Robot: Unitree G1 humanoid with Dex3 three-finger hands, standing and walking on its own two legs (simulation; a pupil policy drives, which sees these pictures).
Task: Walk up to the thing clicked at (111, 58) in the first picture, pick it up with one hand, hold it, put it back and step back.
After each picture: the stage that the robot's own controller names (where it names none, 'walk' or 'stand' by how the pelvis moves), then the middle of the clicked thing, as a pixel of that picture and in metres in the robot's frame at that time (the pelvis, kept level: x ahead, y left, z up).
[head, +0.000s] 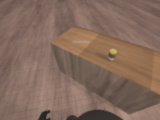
stand; (111, 55) +0.65 -0.20 -0.06
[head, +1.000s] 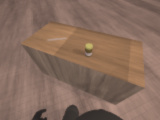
sink last; (88, 50) +0.61 +0.05 -0.03
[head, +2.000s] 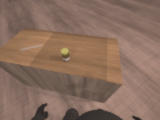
stand; (65, 55) +0.54 +0.24 -0.03
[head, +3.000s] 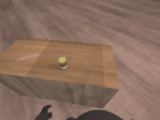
stand; (63, 63) +0.50 +0.25 -0.06
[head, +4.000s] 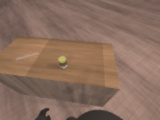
stand; (63, 63) +0.50 +0.24 -0.06
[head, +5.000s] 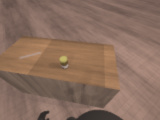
stand; (64, 62) +0.51 +0.24 -0.07
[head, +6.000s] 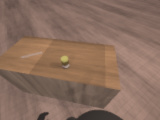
stand; (65, 62) +0.51 +0.24 -0.07
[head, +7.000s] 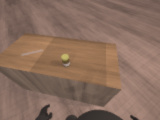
rise first; (65, 60) +0.52 +0.23 -0.06
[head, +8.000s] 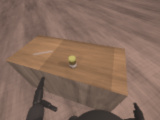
rise first; (72, 62) +0.52 +0.21 -0.06
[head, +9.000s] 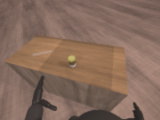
go down; (72, 62) +0.52 +0.20 -0.06
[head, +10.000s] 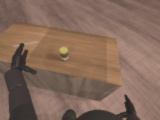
go down; (64, 54) +0.54 +0.19 -0.03
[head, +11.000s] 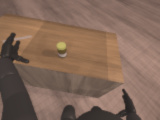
go down; (62, 50) +0.53 +0.19 +0.00
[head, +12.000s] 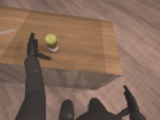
close in; (52, 44) +0.53 +0.21 +0.04
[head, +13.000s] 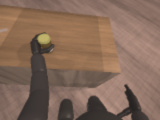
close; (46, 44) +0.53 +0.22 +0.04
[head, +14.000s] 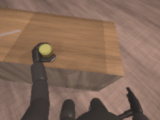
lift; (48, 53) +0.46 +0.24 +0.04
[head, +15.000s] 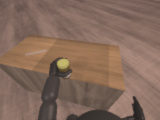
lift; (64, 69) +0.32 +0.17 +0.12
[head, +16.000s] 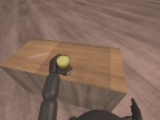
hold; (64, 66) +0.33 +0.17 +0.15
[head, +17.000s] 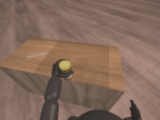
hold; (66, 70) +0.33 +0.16 +0.11
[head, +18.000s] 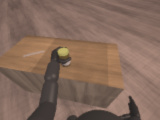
crouch; (64, 57) +0.41 +0.17 +0.12
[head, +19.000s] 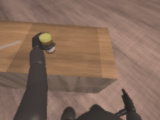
lower; (48, 44) +0.52 +0.22 +0.09
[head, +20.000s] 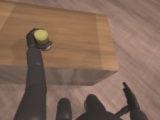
lower; (43, 41) +0.54 +0.22 +0.05
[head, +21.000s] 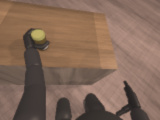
lower; (40, 41) +0.54 +0.22 +0.05
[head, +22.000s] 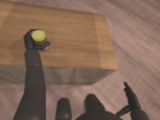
lower; (41, 41) +0.53 +0.22 +0.05
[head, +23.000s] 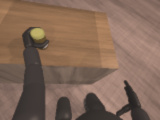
lower; (40, 39) +0.54 +0.23 +0.05
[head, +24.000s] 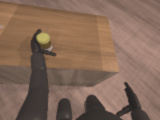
withdraw; (45, 43) +0.52 +0.21 +0.04
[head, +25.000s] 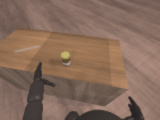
sink last; (66, 59) +0.49 +0.19 +0.00
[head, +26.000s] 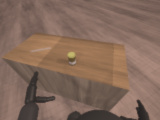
stand; (72, 59) +0.53 +0.20 -0.01
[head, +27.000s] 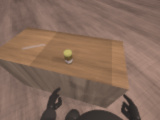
stand; (68, 57) +0.51 +0.20 +0.00
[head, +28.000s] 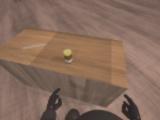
stand; (68, 56) +0.52 +0.20 +0.00
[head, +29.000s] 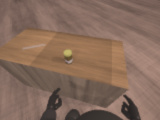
stand; (68, 57) +0.51 +0.20 +0.00
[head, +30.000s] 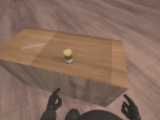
stand; (68, 56) +0.52 +0.20 +0.00
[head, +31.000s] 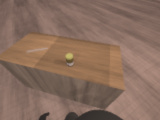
stand; (69, 60) +0.53 +0.20 -0.04
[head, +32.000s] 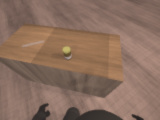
walk; (67, 53) +0.55 +0.21 -0.05
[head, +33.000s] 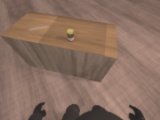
walk; (70, 35) +0.76 +0.24 -0.05
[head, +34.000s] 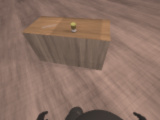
stand; (73, 27) +1.06 +0.30 -0.05
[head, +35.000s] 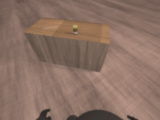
stand; (75, 30) +1.10 +0.24 -0.06
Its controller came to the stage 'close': yes
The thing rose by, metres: 0.20
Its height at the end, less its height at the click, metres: +0.00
